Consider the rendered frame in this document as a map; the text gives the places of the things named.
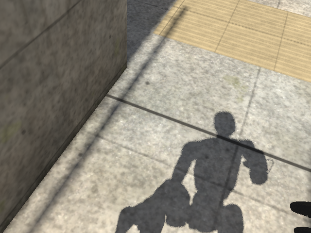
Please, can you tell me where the right robot hand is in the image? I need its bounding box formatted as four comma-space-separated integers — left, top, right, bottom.
290, 201, 311, 233

